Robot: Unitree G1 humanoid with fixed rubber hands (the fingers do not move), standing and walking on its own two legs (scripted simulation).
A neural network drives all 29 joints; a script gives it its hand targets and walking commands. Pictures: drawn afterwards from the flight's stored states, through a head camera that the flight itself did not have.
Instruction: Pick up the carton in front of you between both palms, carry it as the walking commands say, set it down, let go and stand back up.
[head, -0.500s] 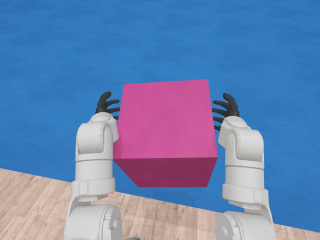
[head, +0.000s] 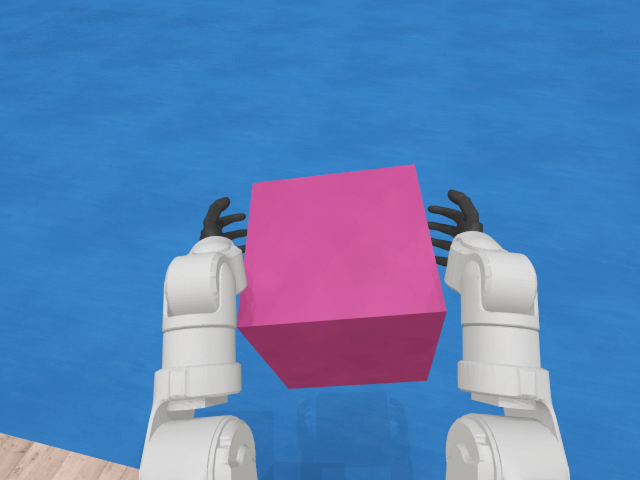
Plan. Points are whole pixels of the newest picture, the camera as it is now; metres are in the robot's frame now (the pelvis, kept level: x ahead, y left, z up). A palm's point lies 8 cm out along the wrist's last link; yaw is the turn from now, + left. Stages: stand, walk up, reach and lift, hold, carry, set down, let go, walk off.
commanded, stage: carry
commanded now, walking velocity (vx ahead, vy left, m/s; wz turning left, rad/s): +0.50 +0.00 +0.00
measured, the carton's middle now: (345, 288) +0.36 -0.01 +0.04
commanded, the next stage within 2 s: none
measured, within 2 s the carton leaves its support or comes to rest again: neither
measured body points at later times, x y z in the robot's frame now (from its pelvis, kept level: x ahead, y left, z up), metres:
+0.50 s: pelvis +0.29 +0.05 -0.01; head +0.32 +0.07 +0.44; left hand +0.66 +0.19 +0.07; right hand +0.64 -0.11 +0.08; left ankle +0.29 +0.11 -0.74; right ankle +0.23 -0.09 -0.65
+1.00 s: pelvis +0.62 +0.01 +0.00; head +0.67 +0.01 +0.45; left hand +0.95 +0.18 +0.07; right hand +0.97 -0.11 +0.07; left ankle +0.57 +0.13 -0.67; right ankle +0.65 -0.05 -0.74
